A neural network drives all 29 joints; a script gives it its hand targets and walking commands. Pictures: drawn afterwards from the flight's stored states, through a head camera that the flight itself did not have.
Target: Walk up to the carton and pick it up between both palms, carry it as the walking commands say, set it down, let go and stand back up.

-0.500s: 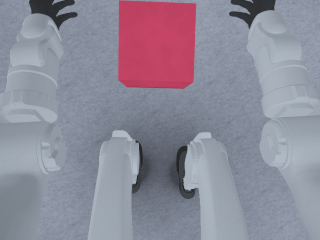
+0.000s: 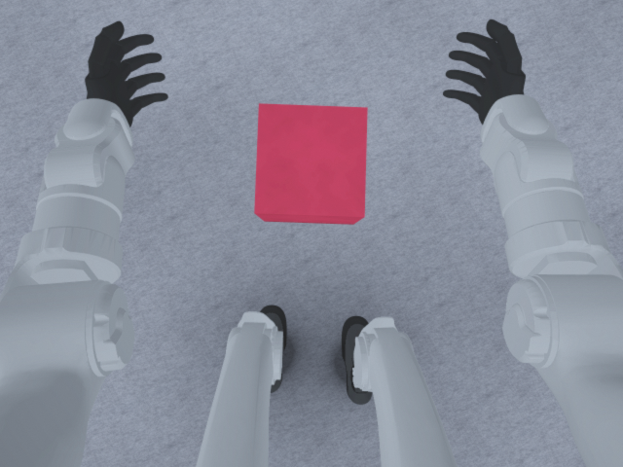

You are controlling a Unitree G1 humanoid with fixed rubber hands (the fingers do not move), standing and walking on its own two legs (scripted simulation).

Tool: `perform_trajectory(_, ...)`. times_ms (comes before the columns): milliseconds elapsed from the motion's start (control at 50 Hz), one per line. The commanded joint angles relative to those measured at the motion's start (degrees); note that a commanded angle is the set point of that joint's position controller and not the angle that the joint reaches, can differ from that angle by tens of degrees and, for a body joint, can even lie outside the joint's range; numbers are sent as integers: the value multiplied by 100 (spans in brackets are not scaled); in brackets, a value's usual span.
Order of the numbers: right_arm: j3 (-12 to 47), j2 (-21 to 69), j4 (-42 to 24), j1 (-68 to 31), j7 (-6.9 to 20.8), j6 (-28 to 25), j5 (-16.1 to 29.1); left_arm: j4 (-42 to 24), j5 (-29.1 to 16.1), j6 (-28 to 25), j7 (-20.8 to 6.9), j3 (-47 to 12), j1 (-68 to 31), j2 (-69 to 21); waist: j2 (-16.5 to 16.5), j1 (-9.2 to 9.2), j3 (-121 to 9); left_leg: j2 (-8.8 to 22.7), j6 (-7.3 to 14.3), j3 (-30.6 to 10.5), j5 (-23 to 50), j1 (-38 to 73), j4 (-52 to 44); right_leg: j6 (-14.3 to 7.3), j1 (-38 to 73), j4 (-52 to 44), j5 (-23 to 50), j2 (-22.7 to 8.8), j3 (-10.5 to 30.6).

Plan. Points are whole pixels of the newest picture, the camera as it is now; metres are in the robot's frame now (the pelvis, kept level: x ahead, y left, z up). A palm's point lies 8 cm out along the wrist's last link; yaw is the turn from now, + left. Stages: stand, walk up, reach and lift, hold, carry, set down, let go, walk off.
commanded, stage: set down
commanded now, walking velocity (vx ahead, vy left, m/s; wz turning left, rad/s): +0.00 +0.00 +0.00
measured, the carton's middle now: (310, 170) +0.54 +0.03 -0.52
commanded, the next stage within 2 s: let go in 0.22 s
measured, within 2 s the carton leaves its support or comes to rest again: neither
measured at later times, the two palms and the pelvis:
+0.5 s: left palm (67, 165) +0.43 +0.25 -0.02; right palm (541, 149) +0.46 -0.19 -0.02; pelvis +0.02 +0.01 +0.08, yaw +0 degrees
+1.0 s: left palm out of the picture +0.26 +0.25 +0.08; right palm out of the picture +0.29 -0.21 +0.08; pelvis +0.07 +0.00 +0.15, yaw +3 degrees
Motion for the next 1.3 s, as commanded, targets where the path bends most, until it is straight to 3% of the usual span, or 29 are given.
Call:
perform_trajectory(0,-401,-436,-911,-941,79,-375,-601,-1107,337,-343,-104,386,-735,522,-222,-236,-5966,-213,8,237,2526,3792,-1041,257,3874,-1285,3007,102,532)
perform_trajectory(80,-391,-411,-919,-779,99,-478,-695,-1198,407,-439,-127,427,-690,357,-331,-254,-5843,-218,-6,137,2836,3972,-1537,246,4345,-1723,3452,48,611)
perform_trajectory(100,-347,-114,-294,-656,155,-499,-719,-724,419,-473,-133,323,-597,147,-360,-262,-4968,-150,-21,88,2652,3782,-1654,286,3778,-1796,3084,55,533)
perform_trajectory(120,-475,-181,-208,-614,195,-546,-763,-646,515,-509,-136,321,-542,-35,-202,-306,-4842,-110,-51,61,2685,4047,-1712,257,3582,-1919,3006,23,522)
perform_trajectory(180,-606,-66,-117,-546,238,-583,-985,-204,820,-524,-113,657,-180,-47,-425,-206,-4798,-110,-86,111,2620,3958,-1836,290,3840,-2088,3068,-12,552)
perform_trajectory(220,-718,-108,-90,-529,273,-598,-1081,-264,980,-518,-63,576,-66,-239,-199,-160,-4889,-75,-172,113,2715,4316,-1898,309,3702,-2069,2944,-8,465)
perform_trajectory(240,-734,-164,-377,-632,259,-633,-1125,-538,945,-559,-53,652,-274,-117,-408,-254,-5277,-103,-134,22,2930,4511,-1892,289,3932,-2121,3125,5,472)
perform_trajectory(260,-763,-104,-348,-255,255,-650,-1212,-572,1096,-569,-3,683,129,-114,-370,-209,-5484,-121,-151,77,2991,4745,-1915,309,4127,-2125,3201,-6,445)
perform_trajectory(300,-710,-200,-716,608,199,-663,-1444,-895,1155,-547,-9,407,943,-339,-275,-411,-6232,-158,-189,72,3547,5178,-1933,275,4879,-2124,4050,10,441)
perform_trajectory(340,-628,-255,-1138,1010,172,-602,-1513,-1571,1289,-502,57,287,1213,-112,-141,-221,-6672,-154,-170,21,3793,6181,-2020,303,4817,-2212,3712,96,366)
perform_trajectory(360,-663,-261,-1164,964,147,-583,-1554,-1770,1259,-488,29,295,995,3,-307,-340,-6170,-144,-100,-11,3447,5835,-2063,272,4680,-2313,3463,64,439)
perform_trajectory(380,-697,-389,-1540,1155,160,-585,-1502,-2036,1357,-463,40,349,1306,129,-49,-186,-6249,-136,-114,-6,3499,6298,-2135,241,4679,-2377,3318,75,423)
perform_trajectory(420,-339,-335,-2295,1707,227,-594,-1316,-2795,1186,-421,30,60,1886,96,-134,-226,-6344,-133,-67,-44,3426,6922,-2277,203,5085,-2541,3233,79,385)
perform_trajectory(460,-140,-279,-2131,1957,320,-531,-1080,-2603,946,-354,-32,-146,2245,-122,-63,-175,-5283,-76,-15,-36,2931,6671,-2537,150,4984,-2774,2822,-3,493)
perform_trajectory(480,-38,-102,-2009,2504,358,-535,-1090,-2409,882,-359,-83,-269,2670,-199,-315,-344,-4736,-72,29,-60,2630,6590,-2671,196,5025,-2938,2611,-16,448)
perform_trajectory(560,146,186,-2174,3349,460,-699,-969,-2669,708,-563,-163,-527,3414,-449,5,-330,-3815,-55,19,-18,2413,6676,-3009,136,5421,-3230,2497,-84,492)
perform_trajectory(600,60,168,-2184,3829,440,-792,-1112,-2592,721,-640,-134,-480,3919,-440,-278,-400,-3324,-40,-14,-47,2092,6727,-3211,180,5740,-3401,2258,-87,536)
perform_trajectory(640,227,217,-1951,4279,479,-846,-974,-2341,654,-709,-127,-568,4415,-638,-117,-343,-2622,-17,-32,-12,1842,6852,-3421,175,5739,-3551,1886,-140,498)
perform_trajectory(720,343,324,-2169,5067,457,-1034,-950,-2497,610,-862,-117,-753,5191,-796,-376,-440,-2283,-34,-20,2,1994,7168,-3695,208,6499,-3852,2216,-139,478)
perform_trajectory(780,530,431,-2418,5698,452,-1119,-833,-2709,676,-936,-94,-800,5815,-812,-138,-343,-1976,-47,-16,16,2010,7624,-3925,227,7007,-4118,2348,-203,501)
perform_trajectory(820,573,392,-2658,6048,415,-1163,-840,-2911,662,-988,-120,-845,6217,-771,-460,-438,-1710,-104,13,28,1963,7749,-4120,260,7501,-4261,2675,-205,534)
perform_trajectory(840,582,432,-2655,6176,432,-1185,-774,-3074,650,-1016,-116,-857,6138,-761,-157,-425,-1573,-104,-2,40,2019,7942,-4201,235,7505,-4331,2674,-203,503)
perform_trajectory(900,594,390,-2812,6842,436,-1189,-835,-3228,690,-1041,-138,-875,6785,-752,-247,-450,-1105,-171,-16,95,2196,8261,-4473,234,7867,-4608,3067,-212,554)
perform_trajectory(940,647,384,-2839,7147,416,-1136,-852,-3173,678,-991,-182,-908,7164,-686,-563,-516,-679,-188,9,153,1868,8523,-4666,303,8086,-4835,2886,-252,524)
perform_trajectory(960,640,299,-2840,7293,415,-1081,-865,-3368,718,-988,-192,-908,7170,-709,-303,-534,-562,-164,-14,154,1812,8607,-4779,255,8234,-4904,2755,-276,556)
perform_trajectory(1060,794,258,-3197,7708,473,-932,-861,-3496,795,-771,-332,-857,7801,-527,-660,-374,256,-244,17,219,1539,9109,-4998,248,8552,-5308,2511,-376,611)
perform_trajectory(1080,806,280,-3158,7757,506,-842,-844,-3542,814,-705,-365,-875,7787,-502,-426,-352,424,-224,10,214,1482,9216,-5034,211,8526,-5376,2251,-380,594)
perform_trajectory(1120,808,286,-3333,7492,522,-757,-851,-3686,829,-597,-426,-873,7533,-435,-459,-329,759,-253,-19,210,1256,9623,-5003,145,8082,-5636,1484,-490,630)
perform_trajectory(1280,715,234,-3503,7574,560,-452,-953,-3837,964,-250,-489,-748,7507,-277,-602,-326,1175,-328,-28,266,1214,10369,-4760,-16,7676,-5972,752,-665,687)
